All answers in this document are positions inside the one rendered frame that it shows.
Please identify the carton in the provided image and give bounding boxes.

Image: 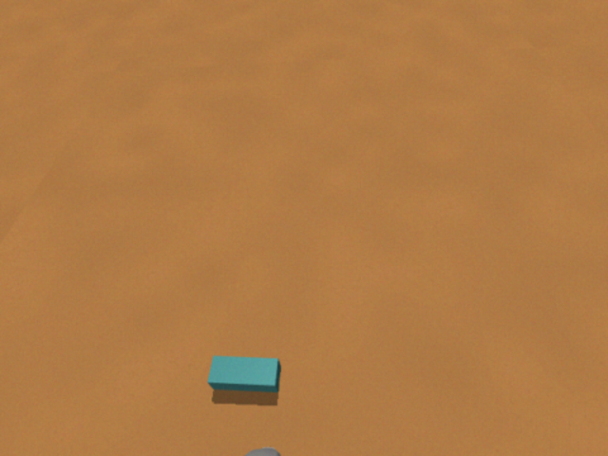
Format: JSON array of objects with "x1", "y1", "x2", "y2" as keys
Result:
[{"x1": 207, "y1": 355, "x2": 281, "y2": 392}]

